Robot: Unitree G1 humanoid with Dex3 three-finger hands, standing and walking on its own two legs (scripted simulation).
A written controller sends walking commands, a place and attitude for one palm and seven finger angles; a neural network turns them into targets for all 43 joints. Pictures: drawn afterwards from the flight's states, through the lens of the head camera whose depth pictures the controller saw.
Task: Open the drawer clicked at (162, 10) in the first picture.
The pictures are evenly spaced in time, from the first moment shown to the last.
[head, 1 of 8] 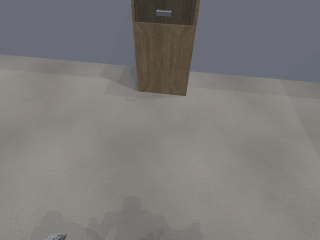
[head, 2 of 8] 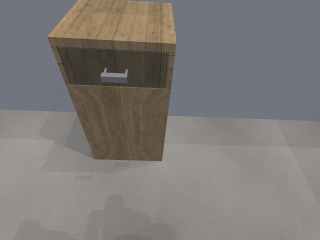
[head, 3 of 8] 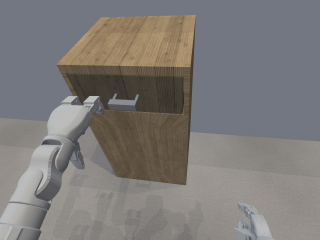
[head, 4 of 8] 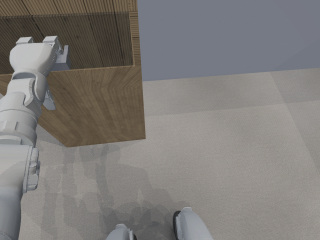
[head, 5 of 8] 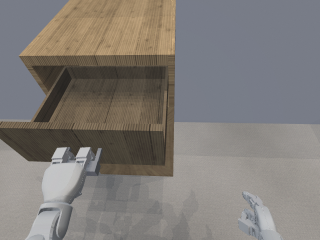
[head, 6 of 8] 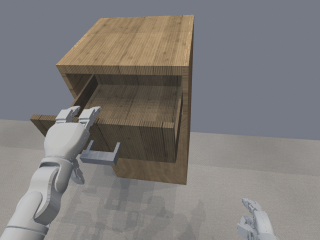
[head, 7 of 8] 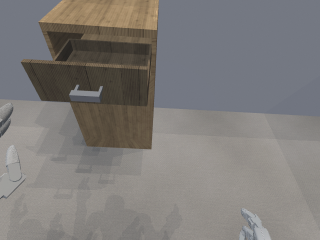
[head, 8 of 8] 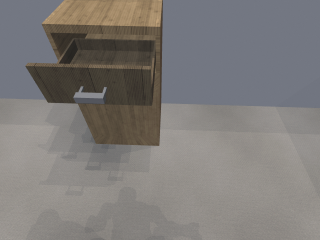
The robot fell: no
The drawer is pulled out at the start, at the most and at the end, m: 0.00 0.30 0.23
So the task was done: yes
